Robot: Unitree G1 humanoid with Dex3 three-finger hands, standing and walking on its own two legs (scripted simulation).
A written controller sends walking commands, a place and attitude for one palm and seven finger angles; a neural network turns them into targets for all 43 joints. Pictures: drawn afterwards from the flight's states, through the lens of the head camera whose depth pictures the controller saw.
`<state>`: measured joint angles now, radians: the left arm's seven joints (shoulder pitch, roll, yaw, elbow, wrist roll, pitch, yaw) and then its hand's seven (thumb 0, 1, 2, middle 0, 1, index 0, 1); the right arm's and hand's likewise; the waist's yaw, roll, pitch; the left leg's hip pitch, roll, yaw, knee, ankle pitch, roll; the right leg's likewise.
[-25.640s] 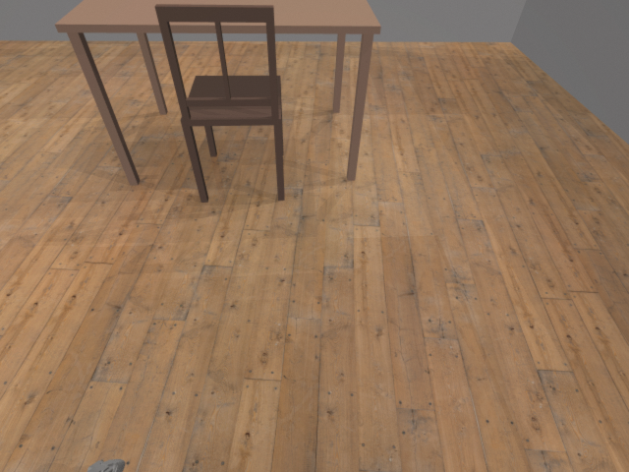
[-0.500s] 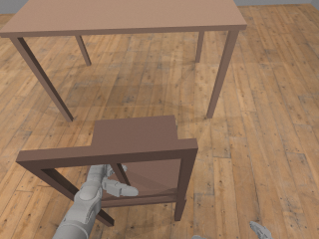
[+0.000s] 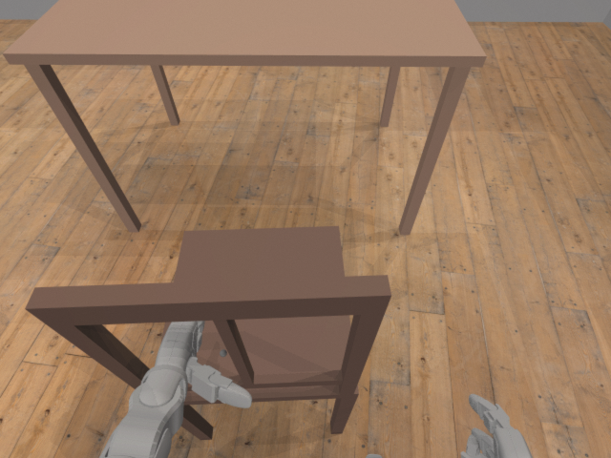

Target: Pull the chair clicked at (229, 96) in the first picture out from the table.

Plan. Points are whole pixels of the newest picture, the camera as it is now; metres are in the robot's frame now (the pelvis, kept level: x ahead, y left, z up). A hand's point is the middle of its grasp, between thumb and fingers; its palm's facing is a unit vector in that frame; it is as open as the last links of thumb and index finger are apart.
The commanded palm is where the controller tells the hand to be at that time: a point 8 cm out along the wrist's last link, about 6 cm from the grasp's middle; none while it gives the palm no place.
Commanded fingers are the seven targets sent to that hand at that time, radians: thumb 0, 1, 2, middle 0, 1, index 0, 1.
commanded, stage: draw the fingers out of the gap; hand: left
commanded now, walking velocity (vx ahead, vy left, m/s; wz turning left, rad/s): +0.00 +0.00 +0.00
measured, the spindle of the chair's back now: (237, 351) +0.28 +0.11 -0.07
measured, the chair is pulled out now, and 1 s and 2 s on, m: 0.59 0.59 0.59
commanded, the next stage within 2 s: draw the hand back to the body in 0.66 s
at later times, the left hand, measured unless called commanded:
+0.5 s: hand (206, 423) +0.18 +0.13 -0.03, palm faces -0.06 -0.99 -0.14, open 17.5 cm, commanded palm +0.16 +0.18 -0.02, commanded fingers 0.00 -0.55 0.20 0.00 0.00 0.00 0.00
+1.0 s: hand (171, 421) +0.17 +0.15 +0.03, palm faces +0.09 -0.99 -0.03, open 17.5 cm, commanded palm +0.13 +0.20 +0.03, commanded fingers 0.00 -0.55 0.20 0.00 0.00 0.00 0.00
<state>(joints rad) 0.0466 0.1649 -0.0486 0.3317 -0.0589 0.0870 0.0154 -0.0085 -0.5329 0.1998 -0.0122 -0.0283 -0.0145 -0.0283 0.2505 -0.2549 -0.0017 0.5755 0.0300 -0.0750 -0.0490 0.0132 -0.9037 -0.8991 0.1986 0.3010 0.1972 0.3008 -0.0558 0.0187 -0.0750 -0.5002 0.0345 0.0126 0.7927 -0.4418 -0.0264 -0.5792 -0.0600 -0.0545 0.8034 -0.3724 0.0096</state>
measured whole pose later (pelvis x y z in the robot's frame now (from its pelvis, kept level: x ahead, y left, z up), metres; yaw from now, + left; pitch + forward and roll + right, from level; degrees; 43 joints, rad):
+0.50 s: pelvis -0.01 +0.00 -0.01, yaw +2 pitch +8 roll +0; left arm 0.41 0.20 -0.10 -0.04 -0.05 0.13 0.00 -0.01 -0.53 0.20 0.00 0.00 -0.01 0.00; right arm 0.24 -0.24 0.02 0.51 0.04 -0.11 -0.07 0.01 -0.90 -0.90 0.20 0.30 0.20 0.30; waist -0.04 0.04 -0.11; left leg -0.58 0.03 -0.03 0.91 -0.48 -0.03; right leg -0.63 -0.07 -0.09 0.90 -0.42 0.00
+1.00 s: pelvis -0.01 +0.00 -0.04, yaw +2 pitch +11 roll -1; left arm 0.62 0.18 -0.04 -0.32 -0.16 -0.25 0.00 -0.01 -0.54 0.20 0.00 0.00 -0.01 0.00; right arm 0.23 -0.20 -0.02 0.53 0.05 -0.18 -0.06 0.02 -0.90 -0.90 0.20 0.30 0.20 0.30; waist 0.00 0.03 -0.13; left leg -0.72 0.03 -0.04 1.06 -0.55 -0.03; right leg -0.76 -0.07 -0.10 1.03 -0.47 0.00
